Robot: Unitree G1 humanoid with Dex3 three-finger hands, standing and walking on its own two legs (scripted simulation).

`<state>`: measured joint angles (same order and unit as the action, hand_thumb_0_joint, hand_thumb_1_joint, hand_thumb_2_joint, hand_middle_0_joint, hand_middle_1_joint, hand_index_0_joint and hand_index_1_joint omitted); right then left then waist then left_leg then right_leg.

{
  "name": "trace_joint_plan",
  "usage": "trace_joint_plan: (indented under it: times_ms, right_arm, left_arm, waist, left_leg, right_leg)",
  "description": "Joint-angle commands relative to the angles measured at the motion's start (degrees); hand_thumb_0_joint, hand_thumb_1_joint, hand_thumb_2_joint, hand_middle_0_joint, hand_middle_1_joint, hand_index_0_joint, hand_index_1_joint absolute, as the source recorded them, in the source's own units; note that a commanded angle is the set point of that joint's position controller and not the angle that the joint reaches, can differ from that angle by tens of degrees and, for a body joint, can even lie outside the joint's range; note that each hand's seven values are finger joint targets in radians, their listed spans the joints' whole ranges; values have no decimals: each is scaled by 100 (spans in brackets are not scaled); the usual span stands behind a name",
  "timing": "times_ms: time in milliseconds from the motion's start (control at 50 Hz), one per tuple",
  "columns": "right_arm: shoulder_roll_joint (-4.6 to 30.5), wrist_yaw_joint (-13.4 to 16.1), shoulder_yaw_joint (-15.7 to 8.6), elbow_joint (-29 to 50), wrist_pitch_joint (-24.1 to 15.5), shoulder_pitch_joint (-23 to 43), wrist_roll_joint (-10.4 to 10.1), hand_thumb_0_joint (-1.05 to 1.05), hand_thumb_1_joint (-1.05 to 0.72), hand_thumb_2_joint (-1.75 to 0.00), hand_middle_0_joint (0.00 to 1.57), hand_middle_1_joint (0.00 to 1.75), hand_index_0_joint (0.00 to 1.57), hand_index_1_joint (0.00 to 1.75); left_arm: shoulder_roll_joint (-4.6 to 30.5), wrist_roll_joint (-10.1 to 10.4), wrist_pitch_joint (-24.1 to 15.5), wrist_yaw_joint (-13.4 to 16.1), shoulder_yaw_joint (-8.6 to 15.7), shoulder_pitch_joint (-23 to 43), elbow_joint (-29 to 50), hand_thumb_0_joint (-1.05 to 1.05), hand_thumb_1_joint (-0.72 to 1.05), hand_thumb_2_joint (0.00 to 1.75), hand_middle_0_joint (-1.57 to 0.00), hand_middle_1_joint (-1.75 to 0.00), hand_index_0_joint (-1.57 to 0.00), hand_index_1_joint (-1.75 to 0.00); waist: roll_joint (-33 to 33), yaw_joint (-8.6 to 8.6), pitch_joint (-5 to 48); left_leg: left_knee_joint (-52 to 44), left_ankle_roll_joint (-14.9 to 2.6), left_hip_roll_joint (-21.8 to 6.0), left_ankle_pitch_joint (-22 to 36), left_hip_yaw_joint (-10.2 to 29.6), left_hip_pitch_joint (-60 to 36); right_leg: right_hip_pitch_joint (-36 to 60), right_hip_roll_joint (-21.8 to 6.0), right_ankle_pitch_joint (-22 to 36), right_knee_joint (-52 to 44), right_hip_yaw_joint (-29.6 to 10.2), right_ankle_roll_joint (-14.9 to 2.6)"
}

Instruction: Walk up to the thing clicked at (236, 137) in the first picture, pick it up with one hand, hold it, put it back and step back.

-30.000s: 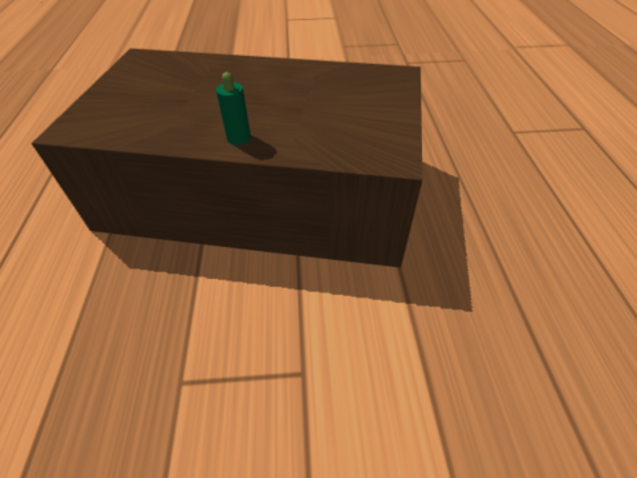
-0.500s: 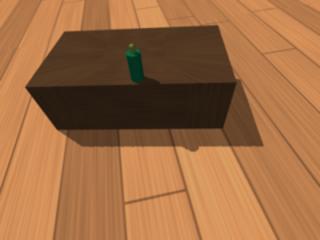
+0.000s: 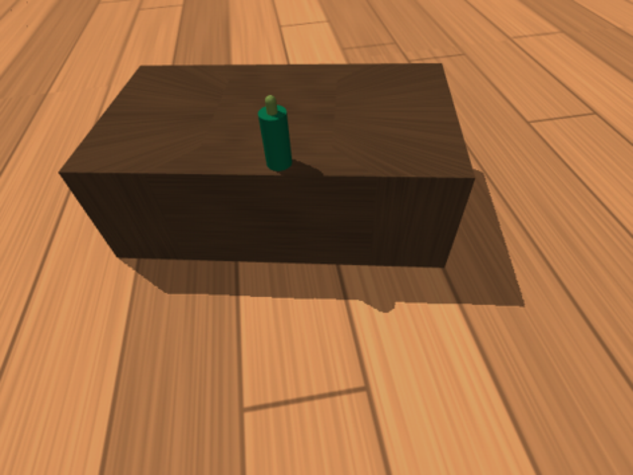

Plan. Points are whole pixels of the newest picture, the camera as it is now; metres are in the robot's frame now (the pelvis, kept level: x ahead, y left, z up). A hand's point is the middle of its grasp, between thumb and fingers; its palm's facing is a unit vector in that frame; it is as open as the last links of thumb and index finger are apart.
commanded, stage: step back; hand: left
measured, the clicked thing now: (275, 131) +1.07 +0.17 -0.20
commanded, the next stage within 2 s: stand in 0.42 s
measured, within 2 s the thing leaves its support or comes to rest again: neither
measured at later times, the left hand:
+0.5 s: hand out of the picture +0.13 +0.29 -0.14, palm faces +0.01 -0.93 -0.36, open 7.4 cm
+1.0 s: hand out of the picture +0.09 +0.27 -0.14, palm faces -0.03 -0.94 -0.34, open 7.4 cm
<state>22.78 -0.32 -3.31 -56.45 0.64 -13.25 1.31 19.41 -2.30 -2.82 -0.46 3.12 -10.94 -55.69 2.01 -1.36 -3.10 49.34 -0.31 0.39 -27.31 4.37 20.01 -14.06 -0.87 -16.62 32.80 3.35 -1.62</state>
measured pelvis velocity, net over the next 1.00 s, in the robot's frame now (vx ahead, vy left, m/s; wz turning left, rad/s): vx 0.02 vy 0.02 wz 0.00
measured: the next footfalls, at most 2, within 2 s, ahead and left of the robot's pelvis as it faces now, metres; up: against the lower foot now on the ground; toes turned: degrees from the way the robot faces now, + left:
left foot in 0.12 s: +0.08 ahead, +0.16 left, +0.00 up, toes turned +1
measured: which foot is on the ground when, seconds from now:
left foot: up 0.00-0.10, down 0.12-1.00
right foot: down 0.00-1.00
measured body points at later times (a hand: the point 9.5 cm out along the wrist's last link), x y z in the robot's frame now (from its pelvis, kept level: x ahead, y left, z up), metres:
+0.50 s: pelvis +0.03 +0.03 +0.01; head +0.05 +0.03 +0.45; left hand +0.13 +0.33 -0.12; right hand +0.16 -0.27 -0.12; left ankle +0.04 +0.15 -0.73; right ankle +0.01 -0.11 -0.73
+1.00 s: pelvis +0.02 +0.02 +0.02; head +0.03 +0.02 +0.47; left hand +0.09 +0.32 -0.12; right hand +0.08 -0.29 -0.12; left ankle +0.04 +0.15 -0.73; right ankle +0.01 -0.11 -0.73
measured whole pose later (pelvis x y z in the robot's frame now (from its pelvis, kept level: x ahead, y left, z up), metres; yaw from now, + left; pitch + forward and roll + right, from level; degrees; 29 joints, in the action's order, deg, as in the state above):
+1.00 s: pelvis +0.02 +0.02 +0.02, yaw +0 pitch -2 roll +0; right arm 20.0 -0.8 -0.8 -66.1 -0.2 -6.2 0.5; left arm 20.3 -0.7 -1.4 -0.5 0.2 -6.1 -65.7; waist -0.2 0.2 -3.7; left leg 18.8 1.9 -2.3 -8.0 -0.2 8.3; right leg -6.0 -1.2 -10.7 19.1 1.1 0.8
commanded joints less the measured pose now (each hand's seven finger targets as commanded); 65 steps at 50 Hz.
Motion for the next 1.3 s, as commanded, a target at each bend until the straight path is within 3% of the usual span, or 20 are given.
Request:
trace_joint_plan:
  times_ms: [0, 40, 80, 100, 120, 140, 160, 180, 200, 240, 280, 340, 440, 600, 720, 900, 1020, 1160, 1220, 1280]
  right_arm:
    - [819, 2, -166, 237, -162, -108, 10, 0, -90, -90, 20, 30, 20, 30]
    - [770, 16, -161, 171, -200, -51, 18, 0, -90, -90, 20, 30, 20, 30]
    - [741, 70, -169, 35, -254, -172, 22, 0, -90, -90, 20, 30, 20, 30]
    - [822, 112, -206, 16, -277, -159, 54, 0, -90, -90, 20, 30, 20, 30]
    - [1063, 148, -235, 59, -306, -84, 74, 0, -90, -90, 20, 30, 20, 30]
    - [1293, 157, -221, 177, -325, 357, 37, 0, -90, -90, 20, 30, 20, 30]
    - [1488, 137, -222, 213, -298, 671, -19, 0, -90, -90, 20, 30, 20, 30]
    - [1366, 122, -190, 181, -272, 839, -14, 0, -90, -90, 20, 30, 20, 30]
    - [1199, 121, -130, 144, -256, 910, -25, 0, -90, -90, 20, 30, 20, 30]
    - [1086, 149, -94, 149, -253, 891, -52, 0, -90, -90, 20, 30, 20, 30]
    - [990, 159, -78, 20, -248, 810, -75, 0, -90, -90, 20, 30, 20, 30]
    - [1024, 161, -110, -66, -224, 983, -80, 0, -90, -90, 20, 30, 20, 30]
    - [933, 102, -19, -172, -259, 1125, -104, 0, -90, -90, 20, 30, 20, 30]
    - [845, 21, 16, -330, -247, 1306, -94, 0, -90, -90, 20, 30, 20, 30]
    - [802, -20, 41, -425, -242, 1317, -89, 0, -90, -90, 20, 30, 20, 30]
    - [885, 10, 44, -537, -268, 1139, -85, 0, -90, -90, 20, 30, 20, 30]
    - [939, 11, 59, -609, -222, 956, -58, 0, -90, -90, 20, 30, 20, 30]
    - [899, 14, 86, -582, -237, 853, -59, 0, -90, -90, 20, 30, 20, 30]
    - [954, 27, 86, -564, -263, 882, -73, 0, -90, -90, 20, 30, 20, 30]
    - [924, 35, 104, -597, -270, 848, -83, 0, -90, -90, 20, 30, 20, 30]
  left_arm:
    - [1778, 24, -132, 102, 410, 428, 416, 0, 90, 90, -20, -30, -20, -30]
    - [1678, 70, -76, 94, 357, 556, 423, 0, 90, 90, -20, -30, -20, -30]
    - [1553, 144, 10, 95, 288, 577, 417, 0, 90, 90, -20, -30, -20, -30]
    - [1395, 168, 47, 99, 225, 546, 434, 0, 90, 90, -20, -30, -20, -30]
    - [1209, 214, 72, 103, 168, 418, 468, 0, 90, 90, -20, -30, -20, -30]
    - [1146, 284, 126, 109, 146, 427, 382, 0, 90, 90, -20, -30, -20, -30]
    - [1298, 268, 170, 135, 202, 398, 251, 0, 90, 90, -20, -30, -20, -30]
    - [1312, 243, 160, 140, 173, 397, 161, 0, 90, 90, -20, -30, -20, -30]
    - [1272, 219, 127, 136, 152, 384, 123, 0, 90, 90, -20, -30, -20, -30]
    - [1460, 193, 74, 133, 187, 339, 62, 0, 90, 90, -20, -30, -20, -30]
    - [1482, 225, 83, 142, 174, 451, 10, 0, 90, 90, -20, -30, -20, -30]
    - [1401, 214, 107, 161, 128, 536, -30, 0, 90, 90, -20, -30, -20, -30]
    - [1261, 228, 105, 103, -24, 675, -297, 0, 90, 90, -20, -30, -20, -30]
    - [1316, 197, 24, 85, -78, 870, -483, 0, 90, 90, -20, -30, -20, -30]
    - [1340, 176, 13, 80, -76, 879, -585, 0, 90, 90, -20, -30, -20, -30]
    - [1334, 180, 7, 67, -69, 762, -625, 0, 90, 90, -20, -30, -20, -30]
    - [1337, 179, 90, 51, -69, 777, -632, 0, 90, 90, -20, -30, -20, -30]
    - [1376, 177, 67, 47, -76, 704, -609, 0, 90, 90, -20, -30, -20, -30]
    - [1317, 191, 46, 54, -96, 680, -574, 0, 90, 90, -20, -30, -20, -30]
    - [1336, 209, 58, 59, -96, 663, -601, 0, 90, 90, -20, -30, -20, -30]
  waist:
    - [-1040, 36, -1]
    - [-1105, 82, 157]
    - [-876, 202, 402]
    - [-725, 236, 529]
    - [-126, 146, 762]
    - [357, -9, 693]
    - [417, -37, 639]
    - [360, -94, 549]
    - [322, -143, 648]
    - [306, -39, 809]
    - [257, 53, 977]
    - [236, 45, 1033]
    - [-43, 108, 719]
    - [-281, 150, 542]
    - [-215, 149, 290]
    - [-175, 129, 591]
    - [-95, 167, 243]
    - [-323, 157, 271]
    - [-193, 162, 551]
    - [-186, 167, 622]
  left_leg:
    - [-674, 46, -237, 197, -143, 111]
    - [-1376, 64, -137, 511, -496, -378]
    - [-2397, 49, 28, 1642, -653, -907]
    - [-2455, -45, -149, 2346, -377, -1183]
    - [-2503, -248, -768, 3185, 322, -1388]
    - [-2630, -625, -1361, 3072, 1125, -874]
    - [-2529, -1032, -1626, 2900, 1218, -416]
    - [-2507, -948, -1526, 2869, 986, -258]
    - [-2357, -703, -1284, 3107, 619, -397]
    - [-2052, -329, -863, 3454, 170, -566]
    - [-2022, -213, -747, 3703, 43, -766]
    - [-2090, -302, -854, 4054, 61, -1134]
    - [-2603, -181, -837, 3085, 187, -1194]
    - [-2997, -76, -763, 2747, 23, -1466]
    - [-3274, 6, -703, 2033, 15, -1362]
    - [-3281, 8, -782, 2489, 27, -1419]
    - [-3427, 8, -727, 1473, 38, -1135]
    - [-3396, 2, -752, 1845, 73, -1151]
    - [-3270, -13, -817, 2551, 43, -1382]
    - [-3249, -14, -815, 2653, 12, -1411]
  right_leg:
    - [-23, -1438, 301, -1374, -1449, -847]
    - [-104, -1289, 1125, -1003, -1044, -744]
    - [42, -1029, 2185, -185, -697, -468]
    - [-96, -897, 2364, 163, -592, -275]
    - [-216, -618, 1986, 533, -443, -58]
    - [-178, -128, 670, 687, -176, 149]
    - [256, -80, -337, 499, -240, 97]
    - [506, -131, -395, 210, -278, 57]
    - [621, -258, 171, -119, -382, 9]
    - [777, -477, 1621, -219, -517, -54]
    - [838, -580, 2059, -175, -620, -83]
    - [649, -510, 2038, -202, -472, -37]
    - [683, -574, 1622, -882, -643, 38]
    - [782, -696, 1466, -1516, -719, 72]
    - [562, -695, 633, -1868, -770, 95]
    - [866, -691, 1256, -1738, -718, 99]
    - [508, -661, 58, -1930, -800, 80]
    - [567, -659, 363, -1853, -773, 82]
    - [723, -691, 1186, -1700, -735, 80]
    - [834, -700, 1338, -1664, -718, 77]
